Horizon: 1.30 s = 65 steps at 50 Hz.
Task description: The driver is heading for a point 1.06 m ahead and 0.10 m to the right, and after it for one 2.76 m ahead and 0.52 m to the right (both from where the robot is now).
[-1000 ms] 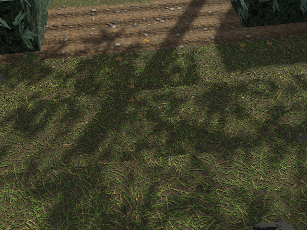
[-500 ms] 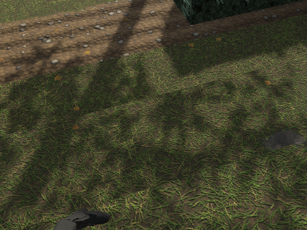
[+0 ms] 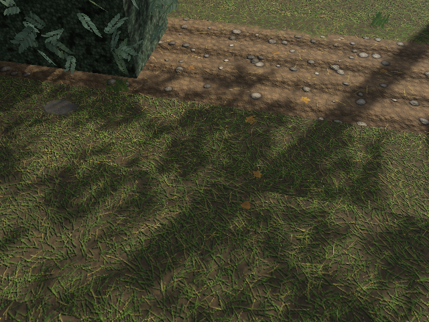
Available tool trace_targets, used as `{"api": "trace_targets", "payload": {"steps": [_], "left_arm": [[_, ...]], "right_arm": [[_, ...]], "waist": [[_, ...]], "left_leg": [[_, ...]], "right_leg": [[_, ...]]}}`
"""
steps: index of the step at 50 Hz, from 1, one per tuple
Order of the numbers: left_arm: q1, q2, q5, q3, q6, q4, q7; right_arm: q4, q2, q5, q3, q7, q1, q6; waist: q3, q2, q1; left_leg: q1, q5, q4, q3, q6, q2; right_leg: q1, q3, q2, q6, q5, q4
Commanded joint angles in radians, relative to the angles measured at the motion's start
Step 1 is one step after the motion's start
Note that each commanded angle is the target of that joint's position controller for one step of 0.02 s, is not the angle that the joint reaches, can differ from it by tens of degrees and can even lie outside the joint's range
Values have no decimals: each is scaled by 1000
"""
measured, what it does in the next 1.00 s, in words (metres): goes down: right foot, then left foot 0.18 m lower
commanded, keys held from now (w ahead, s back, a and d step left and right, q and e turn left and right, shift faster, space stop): w+q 0.16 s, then w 0.08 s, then w+e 0.76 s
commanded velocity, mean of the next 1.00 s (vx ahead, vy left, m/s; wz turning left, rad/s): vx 0.50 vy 0.00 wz -0.09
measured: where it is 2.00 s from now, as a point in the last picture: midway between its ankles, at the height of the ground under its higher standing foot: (256, 217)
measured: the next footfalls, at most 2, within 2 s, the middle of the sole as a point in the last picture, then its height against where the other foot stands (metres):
right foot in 0.34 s outside the picture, level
left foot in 0.88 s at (176, 308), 0.18 m lower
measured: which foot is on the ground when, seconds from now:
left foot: down 0.00-0.34, up 0.36-0.86, down 0.88-1.00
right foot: up 0.00-0.32, down 0.34-0.90, up 0.92-1.00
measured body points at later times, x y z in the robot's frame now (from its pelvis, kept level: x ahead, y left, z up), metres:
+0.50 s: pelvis +0.27 -0.02 +0.02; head +0.27 -0.02 +0.47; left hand +0.25 +0.24 -0.11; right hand +0.43 -0.25 -0.09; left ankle +0.24 +0.11 -0.61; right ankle +0.26 -0.09 -0.70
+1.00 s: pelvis +0.57 +0.08 -0.16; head +0.57 +0.08 +0.29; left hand +0.52 +0.32 -0.30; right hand +0.63 -0.17 -0.29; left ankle +0.61 +0.17 -0.89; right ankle +0.43 -0.06 -0.62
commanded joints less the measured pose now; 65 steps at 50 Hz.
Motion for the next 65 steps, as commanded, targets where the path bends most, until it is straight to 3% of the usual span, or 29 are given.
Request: {"api": "trace_targets", "payload": {"steps": [1, 2, 4, 8, 11, 12, 15, 17, 18, 19, 20, 22, 25, 27, 31, 32, 35, 36, 39, 43, 44, 45, 46, 47, 49, 51, 53, 58, 65], "left_arm": [[-268, 66, -56, -13, -30, -171, -10], [-215, 115, -28, 1, -29, -177, 20], [-155, 52, -4, -14, -16, -187, 60], [-137, 48, -57, -34, 15, -213, 85], [-252, 10, -44, -57, 12, -254, 55], [-196, 7, -25, -61, 2, -237, 42], [-67, 104, -20, -27, -24, -187, 32], [-11, 146, -69, -7, -45, -171, 50], [184, 201, -67, 4, -58, -107, 60], [155, 221, -45, -1, -59, -125, 28], [132, 188, -16, 17, -58, -111, 23], [-61, 63, -36, -13, -52, -129, 27], [-59, -20, -41, -40, -55, -91, 50], [103, 17, -39, -30, -59, -14, 45], [63, 83, -22, -20, -53, -44, 17], [143, 23, -13, -35, -58, 1, 40], [480, -25, -40, -46, -57, 104, 97], [425, -63, -44, -62, -49, 83, 89], [223, 57, -17, -51, -22, 14, 10], [169, 127, -68, -38, -17, 36, 13], [182, 108, -65, -49, -2, 51, -6], [264, 25, -33, -64, -4, 80, -35], [525, -96, -37, -73, 3, 104, -51], [398, 8, -49, -53, 15, 43, -60], [119, 12, -52, -35, 19, -51, -13], [40, -67, -26, -60, 6, -45, 9], [11, -68, -22, -59, 11, -24, -21], [-202, -34, -68, -51, 16, -87, -26], [-398, 22, -69, -21, 25, -159, -36]], "right_arm": [[158, -188, 3, -73, -14, 489, -41], [136, -92, 24, -30, -1, 347, -53], [103, 7, 11, 23, 11, 170, -55], [32, -113, -6, -3, 24, 23, -71], [74, -130, -30, -16, 49, 207, -51], [83, -121, -54, -12, 55, 240, -46], [40, -122, -39, -15, 56, 197, -40], [20, -103, -19, -11, 52, 167, -47], [17, -13, -26, 10, 47, 248, -56], [2, 67, -35, 35, 35, 354, -68], [-31, -50, -46, 4, 16, 249, -51], [-43, -69, -61, 14, -21, 176, -10], [-61, -7, -71, 46, -10, 118, 16], [-76, 24, -44, 58, 3, 49, 23], [-105, 17, -76, 70, 44, 33, 30], [-129, 12, -75, 76, 39, -47, 22], [-162, 21, -92, 78, 15, -263, 10], [-143, 37, -86, 86, 20, -264, 10], [-175, 78, -55, 108, 40, -191, 28], [-12, -73, -39, 55, 12, 168, 37], [86, -132, -44, 18, -4, 408, 33], [143, -143, -55, -10, -2, 632, 29], [85, -191, -37, -18, 35, 541, 20], [64, -168, -88, -12, 43, 497, 34], [15, -14, -65, 31, 36, 256, 35], [-5, 148, -71, 79, 12, 155, -10], [29, 116, -30, 64, -26, 190, -51], [158, -23, -59, 14, -32, 380, -42], [201, -19, -55, 15, -55, 417, -49]], "waist": [[67, 44, -255], [16, 51, -149], [43, 54, -4], [25, -8, 50], [35, 37, -44], [22, 22, -27], [51, 21, 34], [-8, 16, 61], [-215, -157, 85], [-207, -286, 35], [-41, -69, 66], [-16, 48, 21], [-7, 5, 7], [2, -53, 62], [-27, -79, 21], [13, -54, 81], [53, -105, 270], [75, -51, 261], [92, -77, 127], [134, 4, -28], [113, 28, -109], [-100, 166, -148], [-437, 260, 36], [-362, 178, -36], [-43, 7, 3], [107, -57, 106], [92, 43, 73], [69, 13, 23], [101, 48, -1]], "left_leg": [[738, -257, -410, -642, 215, 299], [539, -247, -433, -604, 225, 265], [158, -226, -491, -532, 214, 227], [-140, -139, -547, -358, 156, 134], [-112, -105, -476, -309, 150, 95], [-137, -72, -405, -308, 150, 93], [-3, 146, -217, -359, 168, 148], [161, 337, 6, -414, 141, 163], [99, 218, 389, -281, 45, 29], [-330, -429, 691, -180, -52, -103], [-515, -349, 756, -261, -69, -35], [-479, -121, 725, -234, -104, 88], [-315, -29, 424, -153, -142, 168], [-290, 57, 282, -72, -172, 180], [40, 207, 379, 49, -131, 130], [-246, 353, 267, -138, -137, 193], [-759, 377, 1, -136, -149, 186], [-618, 580, -147, -135, -136, 216], [233, 623, -53, 23, -112, 160], [497, 709, -449, -29, -119, 218], [688, 795, -528, 24, -90, 265], [1066, 916, -292, -58, 76, 378], [1331, 1335, 66, -153, 253, 535], [1221, 1292, -6, -279, 303, 571], [634, 58, -343, -345, 229, 592], [201, 194, -500, -166, 173, 486], [143, 249, -571, -15, 170, 387], [508, 727, -535, 60, 156, 459], [585, 714, -507, 263, 14, 386]], "right_leg": [[-978, 240, 74, -52, -23, 388], [-809, 268, 42, -70, 45, 325], [-557, 271, 11, -79, 54, 242], [-306, 184, 58, 0, 267, -29], [-249, 125, 117, 44, 428, -153], [-182, 95, 134, 38, 504, -56], [-163, 39, 174, 20, 299, -132], [-86, 182, 131, -78, 316, -406], [168, 425, -9, -279, 595, -413], [322, 915, -244, -575, 762, -529], [222, 1017, -273, -554, 499, -626], [39, 787, -164, -447, 404, -636], [-145, 536, -1, -362, 510, -638], [-179, 467, 42, -351, 525, -620], [-536, 415, 105, -322, 514, -504], [-280, 538, 70, -326, 349, -415], [260, 672, 47, -317, 181, -222], [82, 632, 87, -304, 149, -168], [-748, 570, 145, -292, -16, -255], [-522, 593, 206, -171, -38, 192], [-567, 541, 228, -114, 71, 406], [-719, 441, 302, -34, -57, 814], [-893, 342, 257, -45, -246, 1097], [-1065, 294, 272, -26, -255, 1256], [-1155, 330, 127, -62, 116, 1045], [-883, 362, -36, -120, 467, 522], [-737, 282, -11, -124, 584, 203], [-846, 256, 26, -85, 632, -165], [-734, 159, 74, -107, 601, -190]]}}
